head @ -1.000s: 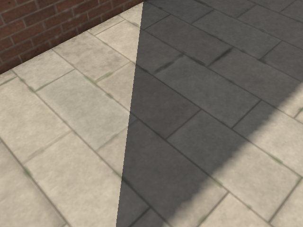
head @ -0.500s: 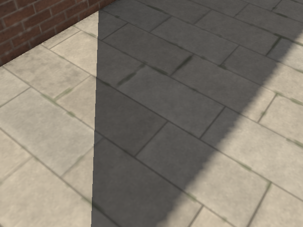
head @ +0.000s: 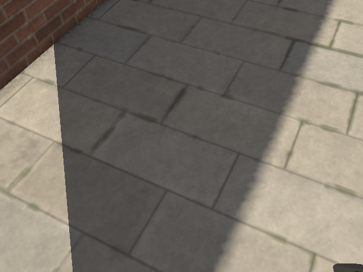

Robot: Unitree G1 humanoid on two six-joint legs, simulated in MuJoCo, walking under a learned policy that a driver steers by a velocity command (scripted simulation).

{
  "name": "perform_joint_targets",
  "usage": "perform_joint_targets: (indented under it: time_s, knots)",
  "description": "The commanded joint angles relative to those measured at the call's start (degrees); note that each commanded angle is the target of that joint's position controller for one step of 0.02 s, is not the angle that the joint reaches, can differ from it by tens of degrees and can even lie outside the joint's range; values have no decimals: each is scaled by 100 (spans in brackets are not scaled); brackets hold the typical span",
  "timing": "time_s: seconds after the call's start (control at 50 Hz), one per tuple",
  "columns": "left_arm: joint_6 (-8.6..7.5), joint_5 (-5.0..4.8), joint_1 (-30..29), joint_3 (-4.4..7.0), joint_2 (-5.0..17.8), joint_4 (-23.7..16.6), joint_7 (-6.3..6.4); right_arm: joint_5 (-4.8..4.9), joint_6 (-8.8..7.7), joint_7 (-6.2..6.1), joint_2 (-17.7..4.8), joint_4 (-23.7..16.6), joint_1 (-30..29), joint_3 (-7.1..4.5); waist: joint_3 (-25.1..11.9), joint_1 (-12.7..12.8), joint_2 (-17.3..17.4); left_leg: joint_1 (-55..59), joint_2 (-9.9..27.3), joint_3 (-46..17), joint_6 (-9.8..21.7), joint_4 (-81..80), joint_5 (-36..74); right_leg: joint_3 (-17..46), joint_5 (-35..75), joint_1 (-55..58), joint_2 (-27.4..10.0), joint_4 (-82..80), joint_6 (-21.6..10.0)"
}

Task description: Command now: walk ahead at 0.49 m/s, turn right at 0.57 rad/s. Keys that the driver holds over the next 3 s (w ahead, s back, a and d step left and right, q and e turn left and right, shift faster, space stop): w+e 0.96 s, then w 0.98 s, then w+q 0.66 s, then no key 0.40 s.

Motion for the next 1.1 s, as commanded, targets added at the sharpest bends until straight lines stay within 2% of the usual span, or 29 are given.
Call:
perform_joint_targets:
  time_s: [0.02,0.12,0.18,0.2,0.22,0.24,0.26,0.28,0.3,0.32,0.34,0.38,0.42,0.54,0.62,0.66,0.68,0.7,0.72,0.74,0.76,0.78,0.8,0.82,0.86,0.9,0.96,1.02,1.1]
  knots:
    - [-55,-65,-146,255,978,-359,101,16,-77,31,-189,-391,-393,-22,-92,3,-490,786,-351,254,-88,-1232,1111,942,697,-716,-1097,-685,-708]
    - [68,-120,334,257,968,-179,164,158,-196,190,-400,-545,-990,-83,-169,182,-639,1046,-642,65,17,-2264,961,1665,426,132,-1365,-56,-590]
    - [131,-79,211,262,930,-206,170,183,-256,196,-611,-418,-414,-215,-361,-200,-910,1887,-699,136,334,-2600,303,1988,977,414,-1416,583,-394]
    - [118,-51,163,193,737,-253,144,130,-287,152,-788,-320,191,-307,-802,-529,-820,2953,-476,50,587,-2713,361,1765,1250,198,-1131,1345,-209]
    - [89,61,189,61,385,-390,116,36,-278,87,-1112,-271,1097,-393,-1705,-883,-208,4543,545,-899,989,-2519,64,1270,396,-544,-777,2938,14]
    - [42,-124,937,-26,159,-524,119,2,-188,133,-1391,-20,1493,-475,-2316,-545,1759,6234,1706,-3518,1851,-3003,-1289,563,-2345,-2624,-29,4666,380]
    - [51,-177,864,71,770,-396,144,126,-145,159,-829,-125,1381,-361,-1888,-660,1127,5975,1745,-3833,1687,-3258,-2385,656,-2202,-3273,-554,5375,462]
    - [81,-147,239,157,1039,-476,141,133,-101,124,-540,-157,1158,-280,-1141,-817,583,5307,1492,-2903,1452,-3346,-2163,508,-1640,-3437,-734,5542,526]
    - [103,-86,-74,157,971,-557,149,80,-63,115,-479,-161,892,-241,-681,-733,168,4615,1243,-2188,1341,-3448,-1343,323,-1239,-3299,-908,5454,585]
    - [96,-32,-284,174,890,-644,127,57,-46,110,-389,-100,744,-213,-333,-643,126,4112,1033,-1685,1330,-3590,-704,306,-981,-3236,-1054,5213,613]
    - [118,-68,-246,178,775,-673,88,23,-58,99,-332,-61,670,-187,-233,-505,318,3765,879,-1256,1275,-3737,-365,265,-836,-2992,-1197,5063,617]
    - [192,-112,-197,138,532,-683,56,81,-96,109,-282,49,610,-192,-138,-415,479,3455,750,-691,1330,-3994,-38,83,-766,-2859,-1285,4814,654]
    - [237,-65,-421,98,401,-794,41,118,-123,112,-426,174,619,-247,-12,-403,378,3361,821,-324,1436,-4182,346,30,-582,-3018,-1362,4412,725]
    - [136,-45,-1254,9,267,-971,-138,141,-35,67,-764,450,675,-342,94,-638,162,3589,697,871,1260,-4237,1029,-336,1014,-2758,-1333,2534,675]
    - [130,-70,-1764,27,342,-1205,-257,264,64,62,-988,653,929,-415,245,-716,167,4097,902,1220,1099,-4070,1388,-621,794,-2571,-1210,1815,415]
    - [160,-34,-1640,115,510,-1256,-276,320,134,44,-1153,680,915,-468,66,-519,281,4366,942,1437,990,-3482,2959,-893,218,-2120,-926,1657,179]
    - [189,-19,-1286,204,663,-1203,-264,350,177,28,-1240,679,901,-494,-196,-278,355,4403,906,1559,924,-2848,3899,-1061,-44,-1575,-699,1614,35]
    - [217,-35,-455,352,890,-995,-230,376,220,13,-1221,659,828,-480,-624,214,272,4108,753,1752,785,-1767,4312,-1180,169,-441,-439,1304,-165]
    - [273,-63,611,549,1266,-715,-133,290,211,-17,-1018,595,917,-390,-1145,680,-29,2955,536,1794,559,-204,3315,-690,317,1297,-534,1224,-410]
    - [256,-135,578,639,1963,-710,-46,-19,127,41,-157,272,1417,-114,-1514,30,-1737,355,-457,1596,176,1949,-2160,2332,-253,3177,-2083,919,-1317]
    - [136,-89,709,530,1723,-966,-83,136,-82,105,-445,151,1105,-88,-2609,316,-1389,-378,-847,124,176,2909,-2919,4493,-1491,3636,-2709,-111,-1895]
    - [39,-40,549,414,1311,-869,-114,368,-189,150,-844,-1,482,-192,-1808,456,-892,-886,-541,-39,277,2877,-2302,3744,-1317,3181,-2549,-333,-1538]
    - [-15,-51,279,360,1157,-840,-111,349,-256,136,-788,-45,328,-150,-1173,252,-612,-782,-310,29,358,2382,-1768,3014,-839,2348,-2311,-341,-1336]
    - [-29,-38,-130,300,988,-882,-100,186,-274,86,-769,29,312,-158,-814,-15,-284,-404,-117,30,331,1892,-1443,2471,-138,1530,-2080,-328,-1158]
    - [-39,62,-512,229,834,-991,-66,65,-172,89,-821,75,472,-208,-614,-354,-449,284,9,-4,250,1407,-1130,1953,849,616,-1818,-531,-1107]
    - [-67,25,-470,237,864,-896,-11,26,-66,96,-653,98,486,-170,-501,-415,-400,439,-17,124,94,971,-1003,1622,1452,174,-1733,-633,-1159]
    - [-47,-7,-227,274,1006,-721,105,3,-2,98,-409,-57,-82,-76,-249,-260,-382,409,-176,226,-91,-106,-33,1180,1508,-215,-1446,-676,-1000]
    - [-15,-23,0,237,943,-549,153,55,-43,182,-223,-115,-638,15,-177,19,-557,919,-386,334,-84,-1396,1198,823,992,-401,-1215,-643,-692]
    - [-7,-56,463,213,937,-244,140,141,-120,284,-345,-266,-1152,-12,-2,257,-610,927,-469,265,120,-2051,1328,1178,668,160,-1542,-400,-633]
Next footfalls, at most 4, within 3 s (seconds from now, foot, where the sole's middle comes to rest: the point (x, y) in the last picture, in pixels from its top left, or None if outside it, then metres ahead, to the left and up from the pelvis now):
0.20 left None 0.32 0.14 -0.78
0.72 right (262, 263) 0.51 -0.20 -0.78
1.22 left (253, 179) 0.86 -0.20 -0.78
1.72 right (340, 170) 0.91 -0.57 -0.78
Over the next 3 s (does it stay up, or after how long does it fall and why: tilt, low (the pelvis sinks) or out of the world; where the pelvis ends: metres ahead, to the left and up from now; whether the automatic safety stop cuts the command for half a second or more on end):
stays up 1.38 -0.75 -0.01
